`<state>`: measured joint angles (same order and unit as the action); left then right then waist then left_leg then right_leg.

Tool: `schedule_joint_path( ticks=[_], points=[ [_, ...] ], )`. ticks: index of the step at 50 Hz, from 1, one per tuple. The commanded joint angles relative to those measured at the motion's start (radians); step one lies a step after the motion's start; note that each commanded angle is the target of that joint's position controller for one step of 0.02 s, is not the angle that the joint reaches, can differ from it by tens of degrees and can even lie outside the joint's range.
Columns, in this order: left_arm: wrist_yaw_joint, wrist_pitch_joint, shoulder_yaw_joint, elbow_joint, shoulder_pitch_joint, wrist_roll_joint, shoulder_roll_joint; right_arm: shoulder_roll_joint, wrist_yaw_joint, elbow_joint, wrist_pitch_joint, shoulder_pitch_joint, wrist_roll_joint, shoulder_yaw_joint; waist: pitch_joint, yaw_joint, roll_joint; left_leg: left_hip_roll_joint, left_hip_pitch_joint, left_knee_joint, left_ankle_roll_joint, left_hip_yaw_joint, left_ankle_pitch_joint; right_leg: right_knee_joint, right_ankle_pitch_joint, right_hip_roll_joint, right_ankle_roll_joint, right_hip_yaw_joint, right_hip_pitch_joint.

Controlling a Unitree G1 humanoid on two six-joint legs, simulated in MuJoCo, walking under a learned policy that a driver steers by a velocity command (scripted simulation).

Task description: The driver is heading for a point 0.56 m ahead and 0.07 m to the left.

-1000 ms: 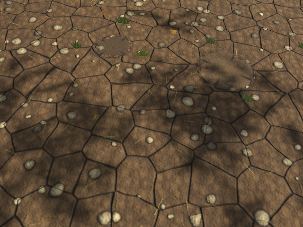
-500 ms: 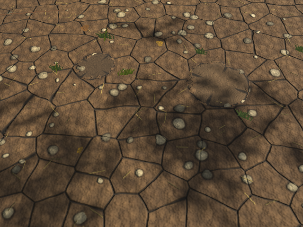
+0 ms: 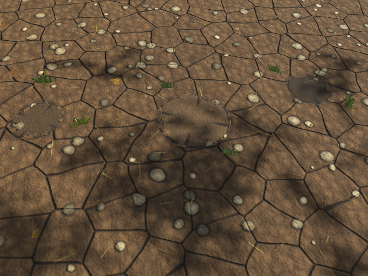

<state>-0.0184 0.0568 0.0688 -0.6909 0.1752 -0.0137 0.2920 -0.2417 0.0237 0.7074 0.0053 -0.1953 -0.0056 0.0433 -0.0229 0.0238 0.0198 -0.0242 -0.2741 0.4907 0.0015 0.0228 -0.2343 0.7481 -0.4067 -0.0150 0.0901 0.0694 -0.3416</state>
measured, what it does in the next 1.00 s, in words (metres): steps on the spot, turning left: right foot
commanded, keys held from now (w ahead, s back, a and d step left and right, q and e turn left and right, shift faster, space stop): no key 0.36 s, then q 0.52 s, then no key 0.12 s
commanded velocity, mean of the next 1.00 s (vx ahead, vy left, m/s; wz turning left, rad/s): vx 0.00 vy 0.00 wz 0.20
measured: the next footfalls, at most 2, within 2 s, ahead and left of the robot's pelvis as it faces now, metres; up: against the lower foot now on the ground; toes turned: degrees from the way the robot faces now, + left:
right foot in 0.06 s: +0.02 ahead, -0.14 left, +0.00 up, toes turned +2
right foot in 1.20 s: +0.08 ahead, -0.12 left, +0.00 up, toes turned +16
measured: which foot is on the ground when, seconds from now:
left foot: down 0.00-1.00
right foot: up 0.00-0.04, down 0.06-0.70, up 0.72-1.00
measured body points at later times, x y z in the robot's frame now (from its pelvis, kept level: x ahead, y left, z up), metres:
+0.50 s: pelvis +0.00 -0.03 -0.01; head +0.01 -0.03 +0.44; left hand +0.12 +0.23 -0.12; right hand +0.09 -0.31 -0.13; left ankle +0.01 +0.12 -0.74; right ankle -0.02 -0.14 -0.74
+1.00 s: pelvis -0.01 +0.03 +0.01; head +0.02 +0.07 +0.45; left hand +0.06 +0.34 -0.12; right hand +0.20 -0.20 -0.08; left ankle -0.01 +0.10 -0.74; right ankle +0.04 -0.15 -0.67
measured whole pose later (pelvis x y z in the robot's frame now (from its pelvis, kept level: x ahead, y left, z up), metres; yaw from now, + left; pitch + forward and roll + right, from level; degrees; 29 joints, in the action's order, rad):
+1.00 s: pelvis -0.01 +0.03 +0.01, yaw +16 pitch +2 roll -3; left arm -0.06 0.03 0.09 -0.78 0.12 -0.01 0.31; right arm -0.28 0.03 0.70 0.00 -0.20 0.00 0.05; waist -0.05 0.01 0.03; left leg 0.07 -0.26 0.42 0.08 0.10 -0.17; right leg 0.99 -0.33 0.00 0.09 0.08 -0.49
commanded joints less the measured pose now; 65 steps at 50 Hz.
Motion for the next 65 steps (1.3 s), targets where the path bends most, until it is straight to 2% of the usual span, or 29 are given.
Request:
schedule_joint_path(
  ticks=[1,2,3,4,5,6,10,19,21,25,28,29,31,34,35,36,37,38,39,40,43,49,54,57,60,61,62,63,65],
  points=[
    [0.007,-0.018,0.011,0.048,0.022,0.001,0.058,-0.173,-0.001,-0.039,-0.003,0.003,0.019,0.041,0.085,-0.023,-0.217,-0.174,0.113,-0.068,0.181,0.169,0.412,-0.350,0.197,-0.018,-0.033,-0.080,0.117],
    [0.006,-0.019,0.012,0.045,0.025,0.010,0.077,-0.161,-0.002,-0.022,-0.012,-0.039,0.023,0.037,0.079,-0.019,-0.188,-0.160,0.068,-0.065,0.137,0.165,0.366,-0.433,0.304,0.001,-0.064,-0.042,0.198],
    [-0.001,-0.018,0.018,0.053,0.040,0.019,0.127,-0.141,-0.008,-0.020,-0.026,-0.060,0.003,0.027,0.118,-0.004,-0.096,-0.126,-0.001,-0.023,0.073,0.129,0.256,-0.400,0.479,0.095,-0.100,0.058,0.310],
    [-0.007,-0.014,0.029,0.047,0.015,0.029,0.184,-0.096,-0.019,-0.027,-0.045,-0.090,-0.023,0.013,0.132,0.051,0.103,-0.034,-0.049,-0.001,0.006,0.030,0.072,-0.326,0.585,0.179,-0.172,0.130,0.311],
    [0.003,-0.018,0.009,0.047,-0.016,0.030,0.094,-0.098,-0.017,-0.025,-0.049,-0.032,-0.032,0.009,0.133,0.015,0.121,-0.031,0.035,-0.026,-0.037,0.013,0.007,-0.340,0.442,0.181,-0.213,0.134,0.196],
    [0.009,-0.025,-0.002,0.045,-0.031,0.036,0.055,-0.118,-0.017,-0.022,-0.048,0.015,-0.028,0.014,0.099,-0.001,0.087,-0.026,0.051,-0.027,-0.052,0.009,0.050,-0.349,0.326,0.140,-0.189,0.113,0.169],
    [0.009,-0.051,-0.006,0.017,-0.008,0.030,0.064,-0.120,-0.003,0.002,-0.029,0.009,-0.014,0.020,0.026,-0.007,0.075,-0.025,0.068,-0.026,-0.044,0.008,0.099,-0.359,0.265,0.099,-0.142,0.086,0.097],
    [0.004,-0.062,-0.016,-0.034,0.004,0.028,0.043,-0.112,0.010,0.086,-0.021,-0.027,-0.006,0.025,0.011,-0.007,0.010,-0.030,0.088,-0.045,-0.053,0.013,0.123,-0.361,0.234,0.073,-0.134,0.062,0.099],
    [-0.003,-0.061,-0.005,-0.041,0.009,0.027,0.070,-0.134,0.012,0.083,-0.019,0.001,0.003,0.030,0.005,-0.021,0.004,-0.021,0.038,-0.021,-0.046,0.016,0.144,-0.351,0.249,0.069,-0.134,0.046,0.133],
    [-0.028,-0.044,0.023,-0.053,0.048,0.017,0.127,-0.146,0.016,0.052,-0.012,0.026,0.017,0.038,0.015,-0.037,0.063,0.006,-0.082,0.107,-0.038,0.009,0.114,-0.371,0.290,0.163,-0.206,0.098,0.178],
    [-0.041,-0.040,0.030,-0.036,0.009,0.019,0.128,-0.130,0.006,0.036,-0.001,0.002,0.017,0.042,0.020,-0.028,0.153,-0.001,-0.156,0.311,-0.027,-0.008,-0.187,-0.392,0.377,0.302,-0.300,0.176,0.160],
    [-0.044,-0.043,0.030,-0.028,-0.006,0.021,0.126,-0.129,-0.001,0.027,0.003,0.008,0.019,0.043,0.013,-0.033,0.152,-0.015,-0.191,0.387,-0.020,-0.003,-0.283,-0.391,0.448,0.340,-0.328,0.189,0.161],
    [-0.046,-0.048,0.037,-0.024,-0.039,0.012,0.144,-0.118,-0.015,0.016,0.009,0.007,0.024,0.041,0.015,-0.023,0.112,-0.041,-0.196,0.365,-0.009,-0.007,-0.298,-0.364,0.561,0.354,-0.322,0.150,0.174],
    [-0.048,-0.033,0.041,-0.028,-0.080,-0.015,0.143,-0.134,-0.036,0.044,0.009,-0.087,0.022,0.051,0.066,0.024,0.081,0.022,0.018,0.076,0.023,-0.076,0.006,-0.208,0.532,0.260,-0.218,-0.007,0.122],
    [-0.042,-0.031,0.036,-0.049,-0.006,-0.007,0.111,-0.191,-0.035,0.033,0.007,-0.095,0.015,0.070,0.069,0.006,-0.068,-0.023,0.114,-0.062,0.063,0.065,0.227,-0.019,0.325,0.172,-0.136,-0.106,0.038],
    [-0.043,-0.030,0.013,0.008,-0.033,0.043,0.047,-0.341,-0.026,-0.005,0.000,-0.088,0.007,0.101,0.047,-0.017,-0.367,-0.308,0.220,-0.149,0.243,0.522,0.562,0.265,-0.206,-0.008,-0.020,-0.170,-0.268],
    [-0.047,-0.036,0.018,0.019,-0.086,0.030,0.070,-0.283,-0.034,-0.011,-0.020,-0.146,-0.028,0.075,0.151,0.041,-0.257,-0.361,0.220,-0.174,0.359,0.608,0.549,0.445,-0.319,-0.025,-0.031,0.009,-0.268],
    [-0.046,-0.036,0.026,0.013,-0.076,0.009,0.099,-0.255,-0.036,-0.021,-0.036,-0.096,-0.027,0.067,0.112,0.013,-0.172,-0.328,0.202,-0.159,0.339,0.511,0.508,0.509,-0.253,-0.002,-0.043,0.032,-0.297],
    [-0.046,-0.036,0.034,-0.007,-0.062,0.007,0.114,-0.242,-0.030,-0.032,-0.040,-0.039,-0.005,0.067,0.087,-0.010,-0.104,-0.264,0.190,-0.147,0.279,0.424,0.423,0.496,-0.156,0.022,-0.048,0.034,-0.309],
    [-0.052,-0.036,0.039,-0.021,-0.064,0.013,0.124,-0.225,-0.021,-0.041,-0.035,-0.001,0.013,0.062,0.078,-0.018,-0.078,-0.231,0.187,-0.145,0.234,0.381,0.368,0.460,-0.081,0.039,-0.046,0.038,-0.320],
    [-0.045,-0.041,0.040,-0.028,-0.046,0.009,0.103,-0.203,-0.003,-0.051,-0.021,-0.011,0.017,0.051,0.105,-0.027,-0.113,-0.167,0.173,-0.159,0.213,0.320,0.389,0.423,0.032,0.017,-0.024,0.029,-0.247],
    [-0.043,-0.042,0.034,-0.032,-0.067,0.006,0.086,-0.190,0.011,-0.063,-0.009,-0.016,0.006,0.044,0.094,-0.004,-0.143,-0.155,0.197,-0.180,0.214,0.318,0.260,0.210,0.084,0.031,0.012,0.024,-0.221],
    [-0.027,-0.054,0.017,-0.065,-0.042,0.009,0.062,-0.129,0.001,-0.042,-0.010,0.035,-0.020,0.013,0.067,0.004,-0.155,-0.130,0.075,-0.205,0.214,0.261,0.112,-0.005,0.097,0.077,0.010,-0.005,-0.017],
    [-0.015,-0.065,0.015,-0.071,-0.034,0.001,0.078,-0.147,-0.009,-0.012,-0.012,0.046,-0.022,0.012,0.033,0.004,-0.145,-0.138,0.050,-0.193,0.212,0.263,0.074,-0.135,0.108,0.063,-0.013,-0.032,0.061],
    [-0.009,-0.077,0.019,-0.058,-0.022,0.012,0.128,-0.183,-0.002,0.012,-0.011,0.017,-0.003,0.024,0.029,-0.016,-0.081,-0.111,0.078,-0.124,0.151,0.241,0.140,-0.312,0.356,0.072,-0.063,-0.007,0.122],
    [-0.010,-0.077,0.028,-0.048,-0.018,0.013,0.182,-0.186,0.001,0.006,-0.016,-0.011,-0.016,0.028,0.055,0.013,-0.007,-0.061,0.077,-0.067,0.119,0.197,0.121,-0.268,0.560,0.120,-0.091,0.054,0.142],
    [-0.006,-0.073,0.041,-0.059,-0.015,-0.003,0.210,-0.177,0.005,-0.003,-0.019,-0.009,-0.021,0.031,0.070,0.030,0.088,0.012,0.079,-0.031,0.088,0.105,0.098,-0.256,0.582,0.128,-0.136,0.094,0.122],
    [-0.004,-0.070,0.041,-0.054,-0.011,-0.013,0.189,-0.167,0.010,-0.008,-0.018,0.023,-0.020,0.031,0.073,0.007,0.112,0.054,0.088,0.030,0.059,0.039,0.080,-0.289,0.535,0.143,-0.167,0.139,0.097],
    [-0.007,-0.068,0.037,-0.048,-0.004,-0.004,0.173,-0.133,0.020,-0.024,-0.004,0.066,-0.011,0.034,0.063,-0.011,0.167,0.086,0.033,0.119,0.027,-0.010,0.027,-0.343,0.488,0.201,-0.225,0.266,0.093]
  ],
)
Velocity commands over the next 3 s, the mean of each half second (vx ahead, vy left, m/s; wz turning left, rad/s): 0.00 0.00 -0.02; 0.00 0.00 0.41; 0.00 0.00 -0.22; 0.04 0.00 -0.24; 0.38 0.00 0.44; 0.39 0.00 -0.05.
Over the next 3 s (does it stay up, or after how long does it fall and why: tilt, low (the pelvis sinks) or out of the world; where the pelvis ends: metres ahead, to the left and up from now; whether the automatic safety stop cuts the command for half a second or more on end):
stays up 0.45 0.11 -0.02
